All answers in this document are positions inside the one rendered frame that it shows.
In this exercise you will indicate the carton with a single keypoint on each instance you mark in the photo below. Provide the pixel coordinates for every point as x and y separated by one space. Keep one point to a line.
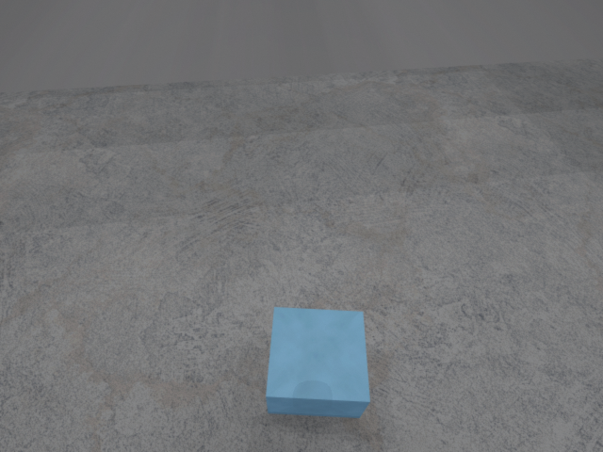
317 363

